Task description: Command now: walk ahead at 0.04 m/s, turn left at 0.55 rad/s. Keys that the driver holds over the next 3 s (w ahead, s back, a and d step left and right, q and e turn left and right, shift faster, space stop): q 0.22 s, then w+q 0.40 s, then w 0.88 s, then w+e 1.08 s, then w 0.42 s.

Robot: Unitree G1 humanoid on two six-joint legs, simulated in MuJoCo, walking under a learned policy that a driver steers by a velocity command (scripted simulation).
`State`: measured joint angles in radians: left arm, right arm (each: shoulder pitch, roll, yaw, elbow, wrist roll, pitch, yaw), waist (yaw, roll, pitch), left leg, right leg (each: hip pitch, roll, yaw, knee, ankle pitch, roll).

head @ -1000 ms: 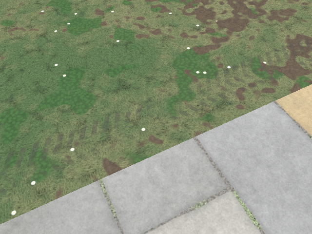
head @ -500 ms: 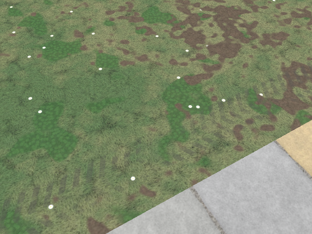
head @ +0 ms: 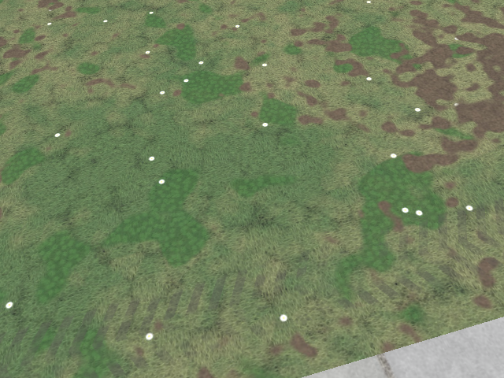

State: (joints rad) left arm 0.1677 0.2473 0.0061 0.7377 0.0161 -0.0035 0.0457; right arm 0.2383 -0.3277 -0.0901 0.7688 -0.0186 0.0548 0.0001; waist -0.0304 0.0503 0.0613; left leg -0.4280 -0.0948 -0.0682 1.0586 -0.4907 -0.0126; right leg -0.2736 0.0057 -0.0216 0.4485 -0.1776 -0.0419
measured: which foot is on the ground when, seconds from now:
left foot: up 0.00-0.30, down 0.32-0.84, up 0.86-1.00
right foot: down 0.00-0.32, up 0.34-0.82, down 0.84-1.00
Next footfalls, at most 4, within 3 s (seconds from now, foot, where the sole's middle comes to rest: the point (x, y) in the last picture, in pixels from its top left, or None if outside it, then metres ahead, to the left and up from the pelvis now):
0.32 left None -0.02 0.11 -0.78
0.84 right None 0.35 0.06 -0.78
1.34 left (141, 365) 0.52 0.37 -0.78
1.90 right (164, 254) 0.86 0.33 -0.78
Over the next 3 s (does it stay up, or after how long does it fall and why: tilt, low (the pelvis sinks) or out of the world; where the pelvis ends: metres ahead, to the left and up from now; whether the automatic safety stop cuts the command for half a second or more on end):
stays up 1.26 0.38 -0.01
